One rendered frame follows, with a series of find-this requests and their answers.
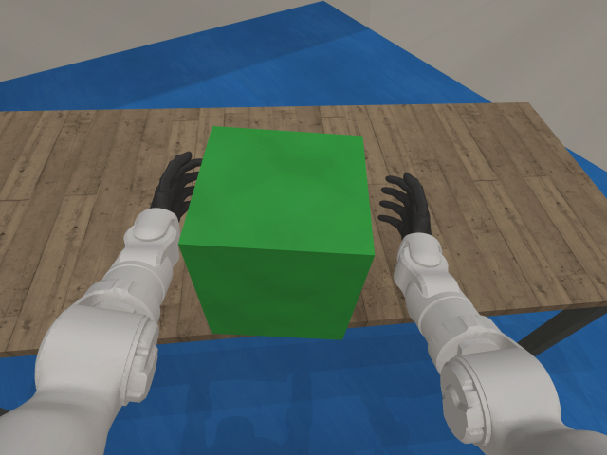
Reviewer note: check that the carton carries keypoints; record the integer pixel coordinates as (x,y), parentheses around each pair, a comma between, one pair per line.
(278,236)

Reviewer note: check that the right robot hand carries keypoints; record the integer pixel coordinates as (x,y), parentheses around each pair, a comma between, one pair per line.
(415,215)

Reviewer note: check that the right robot upper arm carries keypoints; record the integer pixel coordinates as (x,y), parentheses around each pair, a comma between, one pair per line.
(503,402)

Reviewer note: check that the left robot upper arm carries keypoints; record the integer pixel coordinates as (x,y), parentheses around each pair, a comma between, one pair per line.
(96,361)

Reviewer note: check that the table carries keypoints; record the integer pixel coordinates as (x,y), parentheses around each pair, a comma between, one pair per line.
(521,224)

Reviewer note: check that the robot left forearm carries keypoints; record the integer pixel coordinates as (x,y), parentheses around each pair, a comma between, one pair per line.
(138,280)

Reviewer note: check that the left robot hand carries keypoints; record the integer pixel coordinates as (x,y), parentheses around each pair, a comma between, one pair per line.
(170,192)

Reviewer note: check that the robot right forearm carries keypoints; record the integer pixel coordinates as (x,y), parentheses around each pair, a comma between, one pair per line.
(443,314)

